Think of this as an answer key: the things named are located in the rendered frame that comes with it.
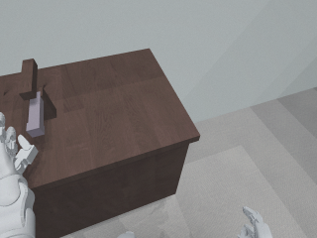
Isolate tap lever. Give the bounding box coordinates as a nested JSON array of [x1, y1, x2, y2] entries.
[[26, 91, 45, 138]]

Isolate robot left forearm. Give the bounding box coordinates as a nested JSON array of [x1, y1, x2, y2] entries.
[[0, 175, 36, 238]]

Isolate counter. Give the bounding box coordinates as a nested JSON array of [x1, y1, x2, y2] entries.
[[0, 48, 201, 238]]

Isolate right robot hand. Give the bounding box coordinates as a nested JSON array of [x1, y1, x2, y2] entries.
[[237, 206, 273, 238]]

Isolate left robot hand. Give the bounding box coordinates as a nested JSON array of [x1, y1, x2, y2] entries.
[[0, 112, 38, 179]]

